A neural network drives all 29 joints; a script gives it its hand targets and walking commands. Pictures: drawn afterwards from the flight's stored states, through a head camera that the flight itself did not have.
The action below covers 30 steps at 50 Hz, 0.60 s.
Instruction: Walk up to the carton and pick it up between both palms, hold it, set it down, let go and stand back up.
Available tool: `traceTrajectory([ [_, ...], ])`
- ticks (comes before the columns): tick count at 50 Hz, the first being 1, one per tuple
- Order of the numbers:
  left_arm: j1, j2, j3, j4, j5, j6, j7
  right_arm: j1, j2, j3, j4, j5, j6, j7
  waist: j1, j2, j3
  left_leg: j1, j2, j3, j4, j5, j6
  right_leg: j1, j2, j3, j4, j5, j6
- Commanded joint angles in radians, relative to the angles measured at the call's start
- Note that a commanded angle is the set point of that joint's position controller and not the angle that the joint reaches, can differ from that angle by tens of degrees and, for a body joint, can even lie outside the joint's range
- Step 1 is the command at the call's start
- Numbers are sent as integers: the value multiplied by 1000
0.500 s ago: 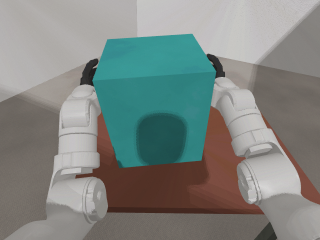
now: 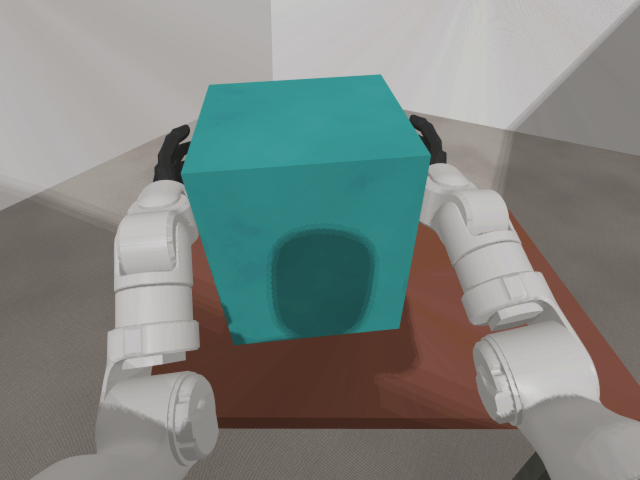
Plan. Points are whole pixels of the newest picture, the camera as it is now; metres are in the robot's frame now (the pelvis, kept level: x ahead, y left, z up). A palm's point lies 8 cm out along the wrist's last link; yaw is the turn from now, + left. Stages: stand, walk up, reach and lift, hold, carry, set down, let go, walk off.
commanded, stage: hold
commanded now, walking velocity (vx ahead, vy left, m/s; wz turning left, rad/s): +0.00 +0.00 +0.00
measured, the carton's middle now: (307, 210) +0.37 +0.00 +0.21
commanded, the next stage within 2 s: none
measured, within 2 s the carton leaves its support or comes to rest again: neither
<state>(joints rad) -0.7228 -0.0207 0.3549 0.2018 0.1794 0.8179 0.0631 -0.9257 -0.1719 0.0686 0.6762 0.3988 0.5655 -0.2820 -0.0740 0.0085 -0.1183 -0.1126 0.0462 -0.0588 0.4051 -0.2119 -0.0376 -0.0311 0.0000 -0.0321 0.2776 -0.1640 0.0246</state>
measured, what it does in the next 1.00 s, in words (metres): stands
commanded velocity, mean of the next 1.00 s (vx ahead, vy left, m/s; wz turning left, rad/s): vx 0.00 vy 0.00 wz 0.00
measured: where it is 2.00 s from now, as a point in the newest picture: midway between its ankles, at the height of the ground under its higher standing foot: outside the picture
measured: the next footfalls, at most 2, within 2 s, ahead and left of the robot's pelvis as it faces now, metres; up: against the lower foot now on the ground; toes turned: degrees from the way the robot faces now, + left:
none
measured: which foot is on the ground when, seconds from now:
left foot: down 0.00-1.00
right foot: down 0.00-1.00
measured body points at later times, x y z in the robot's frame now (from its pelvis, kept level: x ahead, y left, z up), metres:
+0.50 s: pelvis +0.00 +0.00 +0.00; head -0.08 +0.01 +0.44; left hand +0.38 +0.15 +0.24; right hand +0.39 -0.15 +0.26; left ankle +0.01 +0.14 -0.75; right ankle +0.00 -0.13 -0.75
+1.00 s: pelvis +0.00 +0.00 +0.00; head -0.08 +0.02 +0.44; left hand +0.38 +0.16 +0.24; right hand +0.39 -0.15 +0.25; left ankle +0.01 +0.14 -0.75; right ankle +0.00 -0.13 -0.75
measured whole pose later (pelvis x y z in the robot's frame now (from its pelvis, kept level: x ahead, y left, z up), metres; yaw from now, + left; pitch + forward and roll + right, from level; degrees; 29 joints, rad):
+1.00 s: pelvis +0.00 +0.00 +0.00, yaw +0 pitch -4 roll -2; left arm -0.72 -0.02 0.35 0.21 0.18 0.82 0.06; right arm -0.93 -0.17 0.06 0.69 0.40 0.58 -0.28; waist -0.08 0.00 -0.13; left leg -0.11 0.04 -0.06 0.41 -0.22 -0.04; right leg -0.03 0.00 -0.03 0.28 -0.17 0.03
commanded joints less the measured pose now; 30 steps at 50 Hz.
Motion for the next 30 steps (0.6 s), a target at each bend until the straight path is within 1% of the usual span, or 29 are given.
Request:
traceTrajectory([
  [1, -906, -569, -536, -77, -161, -93, -153, -842, 790, 244, -368, 120, -42, 128, 1, 24, -374, 91, -102, 42, -47, 243, -27, 74, 95, 2, -7, 177, 39],
  [3, -919, -558, -522, -47, -162, -95, -154, -847, 789, 232, -339, 116, -41, 133, 2, 14, -356, 76, -98, 47, -58, 209, -23, 61, 91, 5, -11, 147, 38],
  [4, -916, -562, -514, -27, -157, -96, -157, -857, 785, 223, -332, 110, -42, 134, 8, 21, -357, 70, -103, 46, -62, 200, -20, 60, 91, 6, -17, 138, 38],
  [5, -916, -558, -507, -4, -156, -98, -158, -853, 783, 210, -309, 103, -42, 136, 4, 22, -339, 57, -101, 47, -68, 173, -16, 47, 87, 8, -17, 118, 38],
  [6, -924, -556, -501, -6, -154, -101, -158, -848, 777, 202, -290, 105, -42, 139, 1, 32, -331, 58, -104, 50, -71, 159, -18, 42, 88, 6, -18, 102, 37],
  [8, -942, -552, -488, 11, -155, -104, -159, -854, 775, 195, -259, 100, -41, 144, 6, 21, -330, 52, -102, 48, -75, 147, -13, 45, 88, 9, -22, 93, 36],
  [9, -935, -550, -480, 16, -155, -106, -159, -862, 777, 193, -264, 104, -44, 146, 12, 22, -332, 50, -100, 48, -75, 153, -12, 45, 87, 11, -20, 97, 37],
  [10, -940, -545, -474, 22, -157, -110, -159, -870, 784, 197, -261, 107, -43, 147, 18, 4, -333, 46, -102, 47, -74, 159, -7, 43, 88, 14, -20, 103, 40],
  [11, -946, -548, -471, 15, -156, -114, -158, -879, 794, 203, -270, 109, -46, 146, 21, 8, -358, 56, -103, 48, -70, 166, -5, 48, 86, 15, -16, 114, 42],
  [13, -956, -550, -480, 8, -165, -117, -154, -866, 789, 197, -261, 115, -50, 144, 13, 24, -382, 66, -103, 46, -60, 183, -12, 48, 87, 11, -14, 131, 43],
  [15, -954, -564, -496, 9, -170, -119, -151, -886, 776, 192, -277, 119, -58, 140, 3, 32, -391, 74, -105, 48, -52, 199, -18, 46, 90, 12, -11, 134, 41],
  [16, -952, -563, -494, 10, -173, -120, -151, -875, 776, 196, -274, 118, -56, 139, 3, 23, -388, 83, -104, 46, -54, 210, -20, 46, 95, 7, -14, 141, 41],
  [18, -955, -562, -497, -3, -171, -122, -150, -868, 778, 195, -268, 118, -56, 138, 5, 32, -393, 76, -105, 40, -51, 212, -20, 51, 91, 10, -11, 143, 41],
  [20, -953, -560, -501, -17, -180, -125, -145, -872, 783, 205, -289, 125, -58, 137, 3, 31, -411, 88, -108, 39, -38, 240, -23, 66, 93, 12, -5, 183, 45],
  [21, -956, -569, -516, -28, -185, -125, -145, -871, 783, 205, -297, 124, -59, 134, -5, 30, -415, 87, -107, 39, -38, 256, -25, 71, 94, 10, -3, 194, 42],
  [22, -953, -564, -515, -23, -184, -124, -146, -868, 777, 202, -299, 125, -57, 132, -7, 34, -408, 93, -109, 39, -35, 263, -31, 70, 94, 10, -2, 201, 44],
  [23, -959, -564, -513, -39, -186, -126, -144, -868, 780, 214, -301, 134, -56, 131, -1, 36, -410, 89, -108, 40, -28, 268, -30, 75, 95, 13, -1, 206, 43],
  [24, -954, -556, -516, -49, -185, -126, -143, -860, 783, 206, -309, 137, -55, 130, -5, 28, -415, 100, -108, 39, -28, 277, -33, 73, 96, 7, 1, 221, 49],
  [25, -948, -560, -521, -56, -186, -126, -142, -863, 790, 217, -322, 140, -57, 129, -2, 39, -420, 100, -109, 38, -23, 281, -31, 78, 94, 6, -1, 229, 49],
  [26, -938, -558, -513, -36, -183, -123, -143, -852, 784, 220, -311, 135, -52, 127, -2, 23, -402, 91, -109, 35, -26, 278, -30, 75, 94, 16, -2, 227, 49],
  [28, -933, -555, -514, -51, -178, -121, -143, -848, 782, 229, -317, 142, -53, 126, 2, 33, -399, 98, -108, 38, -26, 290, -31, 80, 96, 8, 0, 242, 49],
  [29, -923, -551, -519, -58, -183, -120, -142, -848, 780, 229, -337, 141, -54, 124, -2, 21, -415, 109, -108, 35, -19, 311, -29, 85, 96, 7, 3, 262, 50],
  [30, -907, -554, -516, -58, -174, -115, -142, -840, 775, 232, -343, 146, -50, 122, -2, 34, -409, 117, -109, 40, -16, 322, -33, 87, 96, 9, 4, 281, 52],
])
